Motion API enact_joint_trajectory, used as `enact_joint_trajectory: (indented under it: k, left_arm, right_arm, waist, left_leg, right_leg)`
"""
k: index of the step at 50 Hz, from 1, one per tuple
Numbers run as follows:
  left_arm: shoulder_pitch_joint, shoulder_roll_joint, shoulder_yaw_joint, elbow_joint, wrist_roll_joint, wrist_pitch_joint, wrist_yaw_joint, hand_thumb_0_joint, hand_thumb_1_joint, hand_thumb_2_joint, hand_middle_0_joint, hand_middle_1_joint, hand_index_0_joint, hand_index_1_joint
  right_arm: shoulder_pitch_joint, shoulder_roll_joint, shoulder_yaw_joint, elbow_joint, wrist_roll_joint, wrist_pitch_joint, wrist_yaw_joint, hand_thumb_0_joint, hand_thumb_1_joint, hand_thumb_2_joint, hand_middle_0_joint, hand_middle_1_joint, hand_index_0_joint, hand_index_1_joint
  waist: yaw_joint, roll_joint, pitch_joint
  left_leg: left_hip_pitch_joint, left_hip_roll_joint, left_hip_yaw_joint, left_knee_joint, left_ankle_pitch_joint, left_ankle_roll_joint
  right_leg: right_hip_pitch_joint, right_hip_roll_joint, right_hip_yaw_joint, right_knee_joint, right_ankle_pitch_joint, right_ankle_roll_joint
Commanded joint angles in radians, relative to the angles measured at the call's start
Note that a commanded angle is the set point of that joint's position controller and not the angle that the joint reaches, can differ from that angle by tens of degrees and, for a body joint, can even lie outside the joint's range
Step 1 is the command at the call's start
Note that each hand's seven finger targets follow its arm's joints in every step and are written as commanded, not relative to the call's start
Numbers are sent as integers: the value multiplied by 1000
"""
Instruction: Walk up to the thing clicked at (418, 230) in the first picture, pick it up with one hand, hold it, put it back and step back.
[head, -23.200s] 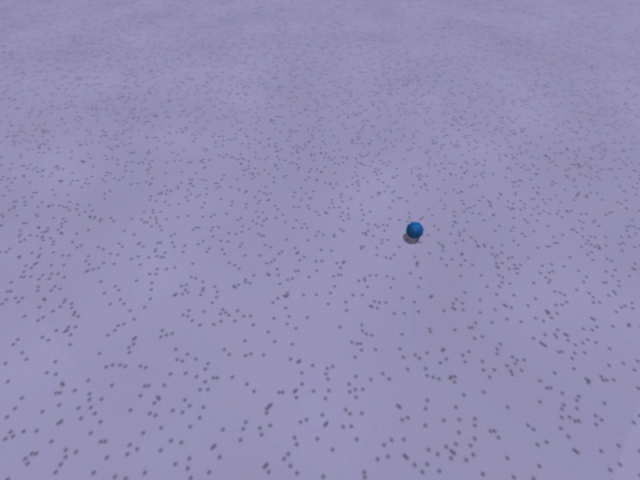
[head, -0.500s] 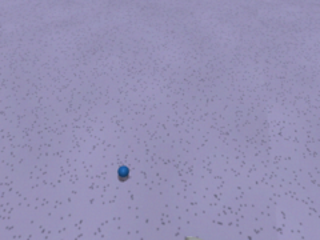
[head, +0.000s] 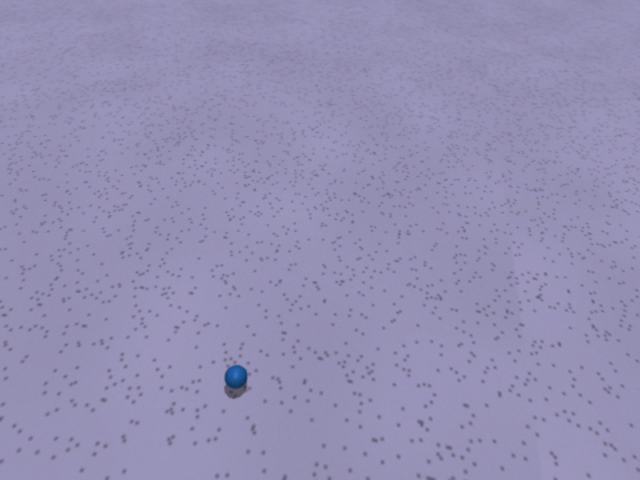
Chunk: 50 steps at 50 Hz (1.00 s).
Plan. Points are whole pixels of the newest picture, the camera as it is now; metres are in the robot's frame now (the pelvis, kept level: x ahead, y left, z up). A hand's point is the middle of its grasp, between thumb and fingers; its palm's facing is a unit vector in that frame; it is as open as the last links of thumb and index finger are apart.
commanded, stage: walk up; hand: left
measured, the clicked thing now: (236, 376) +0.56 +0.24 -0.74
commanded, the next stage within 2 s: stand in 0.48 s
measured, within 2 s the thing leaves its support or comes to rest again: neither
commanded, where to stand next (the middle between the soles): +0.17 +0.01 m, yaw -2 degrees
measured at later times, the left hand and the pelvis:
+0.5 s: hand out of the picture +0.11 +0.26 -0.15, palm faces -0.01 -0.94 -0.35, open 7.4 cm; pelvis +0.01 +0.01 +0.01, yaw +0 degrees
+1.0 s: hand out of the picture +0.07 +0.25 -0.15, palm faces -0.01 -0.94 -0.34, open 7.4 cm; pelvis -0.01 +0.00 +0.01, yaw +0 degrees
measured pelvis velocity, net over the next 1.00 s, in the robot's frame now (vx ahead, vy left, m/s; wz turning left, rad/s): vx -0.01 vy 0.00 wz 0.00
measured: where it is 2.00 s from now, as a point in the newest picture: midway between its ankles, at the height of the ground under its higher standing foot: outside the picture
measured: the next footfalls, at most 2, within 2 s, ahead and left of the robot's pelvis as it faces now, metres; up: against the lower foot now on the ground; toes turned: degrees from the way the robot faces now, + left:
left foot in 1.80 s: -0.04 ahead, +0.14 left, +0.00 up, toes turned -1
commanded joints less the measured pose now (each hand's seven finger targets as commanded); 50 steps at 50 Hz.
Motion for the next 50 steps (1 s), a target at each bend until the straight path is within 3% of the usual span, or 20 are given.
enact_joint_trajectory:
  k: [1, 4, 11, 14, 17, 23, 24, 27, 31, 44, 47, 50]
  left_arm:
    - [-77, 220, 42, -42, -6, -28, 20, 0, 900, 900, -200, -300, -200, -300]
    - [-92, 211, 35, -25, -5, -21, 20, 0, 900, 900, -200, -300, -200, -300]
    - [-128, 212, 25, 10, -1, -13, 19, 0, 900, 900, -200, -300, -200, -300]
    - [-130, 217, 29, 19, 3, -15, 21, 0, 900, 900, -200, -300, -200, -300]
    - [-139, 212, 29, 24, 2, -12, 22, 0, 900, 900, -200, -300, -200, -300]
    - [-148, 212, 30, 30, 4, -12, 24, 0, 900, 900, -200, -300, -200, -300]
    - [-157, 205, 26, 36, 0, -9, 27, 0, 900, 900, -200, -300, -200, -300]
    - [-142, 204, 28, 42, 0, -5, 28, 0, 900, 900, -200, -300, -200, -300]
    - [-140, 200, 28, 50, 0, -1, 26, 0, 900, 900, -200, -300, -200, -300]
    - [-130, 204, 25, 61, 5, -3, 20, 0, 900, 900, -200, -300, -200, -300]
    - [-125, 204, 25, 60, 7, -3, 20, 0, 900, 900, -200, -300, -200, -300]
    - [-114, 201, 25, 63, 8, -2, 18, 0, 900, 900, -200, -300, -200, -300]
  right_arm:
    - [-57, -213, -50, -46, 11, -25, -21, 0, -900, -900, 200, 300, 200, 300]
    - [-72, -215, -53, -35, 12, -20, -24, 0, -900, -900, 200, 300, 200, 300]
    - [-118, -210, -53, -13, 10, -11, -23, 0, -900, -900, 200, 300, 200, 300]
    - [-119, -211, -57, -4, 11, -10, -23, 0, -900, -900, 200, 300, 200, 300]
    - [-127, -211, -57, 1, 10, -9, -22, 0, -900, -900, 200, 300, 200, 300]
    - [-133, -199, -54, 10, 10, -7, -23, 0, -900, -900, 200, 300, 200, 300]
    - [-158, -191, -45, 10, 15, -8, -26, 0, -900, -900, 200, 300, 200, 300]
    - [-151, -202, -47, 22, 16, -8, -29, 0, -900, -900, 200, 300, 200, 300]
    - [-159, -194, -40, 29, 16, -7, -28, 0, -900, -900, 200, 300, 200, 300]
    - [-151, -193, -35, 46, 10, -3, -22, 0, -900, -900, 200, 300, 200, 300]
    - [-148, -197, -36, 49, 8, -2, -19, 0, -900, -900, 200, 300, 200, 300]
    - [-141, -195, -35, 49, 10, -1, -18, 0, -900, -900, 200, 300, 200, 300]
  waist:
    - [3, 33, -98]
    - [2, 35, -116]
    - [1, 23, -59]
    - [-5, -5, -95]
    - [-5, 9, -86]
    - [-6, -5, -93]
    - [-2, -15, -72]
    - [-2, 5, -108]
    - [-2, 22, -92]
    - [-8, 1, -60]
    - [-7, 11, -41]
    - [-6, 9, -44]
  left_leg:
    - [6, 110, -90, -103, 316, 46]
    - [45, 122, -91, -111, 339, 53]
    - [14, 116, -94, -171, 236, 46]
    - [56, 109, -71, -151, 296, 44]
    - [64, 112, -73, -167, 288, 43]
    - [75, 111, -59, -178, 333, 35]
    - [65, 129, -93, -195, 429, 26]
    - [112, 131, -82, -196, 463, 17]
    - [83, 125, -84, -234, 354, 11]
    - [60, 122, -92, -259, 186, 11]
    - [31, 115, -97, -273, 95, 13]
    - [32, 118, -103, -273, 91, 15]
  right_leg:
    - [102, -100, 89, -60, 274, -55]
    - [93, -93, 73, -55, 253, -50]
    - [103, -92, 78, -97, 210, -37]
    - [126, -102, 77, -104, 277, -39]
    - [117, -100, 74, -106, 255, -36]
    - [147, -110, 79, -120, 302, -29]
    - [145, -116, 88, -130, 359, -24]
    - [164, -117, 84, -144, 370, -22]
    - [169, -114, 87, -169, 280, -19]
    - [114, -120, 101, -218, 153, -20]
    - [101, -114, 98, -222, 93, -18]
    - [90, -114, 98, -218, 82, -21]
